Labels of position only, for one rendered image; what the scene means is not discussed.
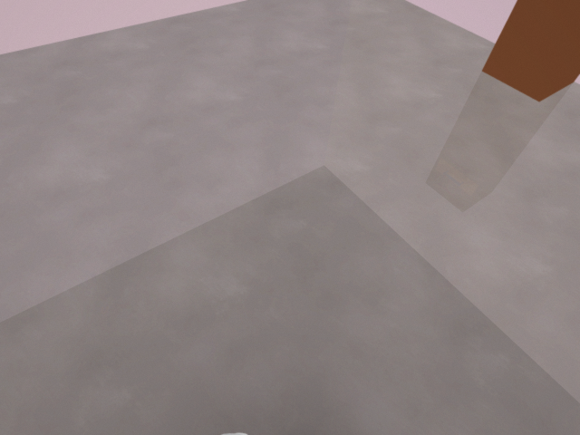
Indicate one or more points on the cabinet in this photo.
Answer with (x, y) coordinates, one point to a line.
(538, 50)

